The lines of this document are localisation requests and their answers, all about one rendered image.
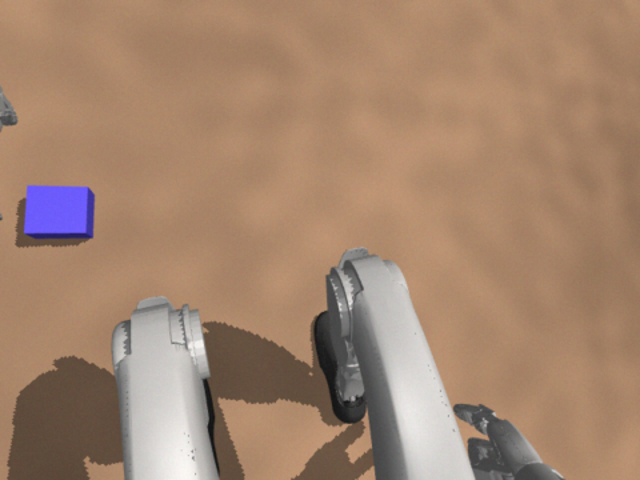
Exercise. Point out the small box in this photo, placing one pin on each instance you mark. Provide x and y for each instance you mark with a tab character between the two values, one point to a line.
54	212

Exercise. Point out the right robot hand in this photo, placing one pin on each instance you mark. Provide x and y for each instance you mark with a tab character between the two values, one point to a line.
506	452

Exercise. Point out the right robot foot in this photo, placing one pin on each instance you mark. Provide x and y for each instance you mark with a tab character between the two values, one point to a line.
345	411

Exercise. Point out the left robot foot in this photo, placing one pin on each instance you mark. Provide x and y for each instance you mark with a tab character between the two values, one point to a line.
211	420

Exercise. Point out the left robot hand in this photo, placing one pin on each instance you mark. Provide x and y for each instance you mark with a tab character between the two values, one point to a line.
8	116

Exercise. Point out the right robot arm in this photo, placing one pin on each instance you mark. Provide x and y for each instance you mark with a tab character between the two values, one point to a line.
538	471

